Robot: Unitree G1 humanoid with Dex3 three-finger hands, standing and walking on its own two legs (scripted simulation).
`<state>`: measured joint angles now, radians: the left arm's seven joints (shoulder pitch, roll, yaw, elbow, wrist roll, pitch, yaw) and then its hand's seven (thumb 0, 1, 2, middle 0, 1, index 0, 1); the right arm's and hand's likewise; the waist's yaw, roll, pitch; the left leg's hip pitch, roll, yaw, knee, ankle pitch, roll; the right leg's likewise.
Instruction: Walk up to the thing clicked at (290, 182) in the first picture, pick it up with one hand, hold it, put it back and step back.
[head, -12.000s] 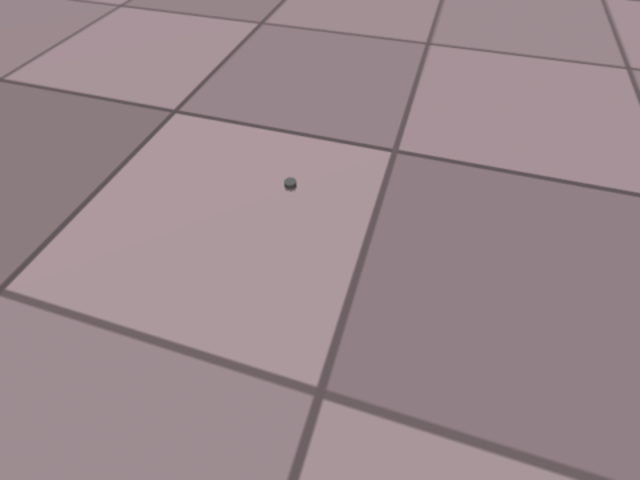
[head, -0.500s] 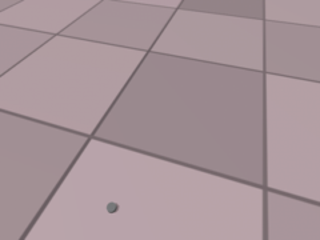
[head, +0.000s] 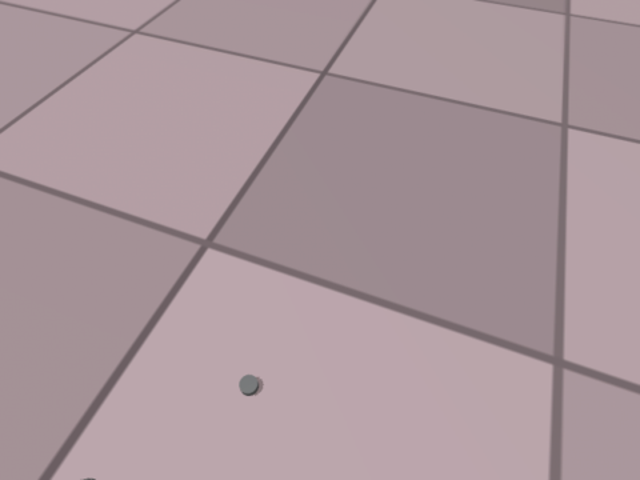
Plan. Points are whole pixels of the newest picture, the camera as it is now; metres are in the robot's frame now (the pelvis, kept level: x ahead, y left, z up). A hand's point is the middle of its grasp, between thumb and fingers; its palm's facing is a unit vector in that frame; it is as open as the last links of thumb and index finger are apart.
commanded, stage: walk up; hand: left
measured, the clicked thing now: (249, 385) +0.45 +0.22 -0.75
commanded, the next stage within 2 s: stand in 1.30 s
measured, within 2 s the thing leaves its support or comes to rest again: neither
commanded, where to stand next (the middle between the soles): +0.06 -0.01 m, yaw -2 degrees
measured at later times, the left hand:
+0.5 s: hand out of the picture +0.10 +0.26 -0.14, palm faces -0.02 -0.94 -0.33, open 7.4 cm
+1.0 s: hand out of the picture +0.10 +0.25 -0.14, palm faces -0.04 -0.94 -0.33, open 7.4 cm
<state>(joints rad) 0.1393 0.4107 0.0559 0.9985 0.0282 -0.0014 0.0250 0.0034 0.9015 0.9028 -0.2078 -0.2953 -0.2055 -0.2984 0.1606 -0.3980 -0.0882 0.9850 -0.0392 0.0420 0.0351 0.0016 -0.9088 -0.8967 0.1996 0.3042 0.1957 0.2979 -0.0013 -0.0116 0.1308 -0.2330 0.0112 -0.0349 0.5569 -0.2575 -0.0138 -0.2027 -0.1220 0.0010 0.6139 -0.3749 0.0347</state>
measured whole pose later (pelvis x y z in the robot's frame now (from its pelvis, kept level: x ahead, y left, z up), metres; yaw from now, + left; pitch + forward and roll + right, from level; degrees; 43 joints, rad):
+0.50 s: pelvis +0.01 +0.00 +0.01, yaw -1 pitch -3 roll +0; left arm 0.12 0.35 0.04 1.02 0.01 0.03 -0.02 0.00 0.90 0.90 -0.21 -0.30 -0.20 -0.30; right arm 0.13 -0.35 -0.02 1.02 0.00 -0.01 -0.02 0.00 -0.91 -0.90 0.20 0.30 0.20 0.30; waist 0.00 -0.01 0.10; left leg -0.16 0.01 -0.02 0.46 -0.25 -0.02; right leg -0.14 0.02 0.00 0.48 -0.28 -0.02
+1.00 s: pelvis +0.01 -0.01 +0.02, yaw -2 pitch -3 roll +0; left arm 0.12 0.36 0.04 1.06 0.01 0.03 -0.03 0.00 0.90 0.90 -0.21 -0.29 -0.20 -0.30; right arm 0.14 -0.36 -0.01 1.07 -0.01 -0.02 -0.02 0.00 -0.91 -0.90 0.20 0.30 0.20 0.30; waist -0.01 0.00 0.08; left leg -0.13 0.04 -0.01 0.37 -0.20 -0.04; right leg -0.11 0.04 0.01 0.37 -0.21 -0.04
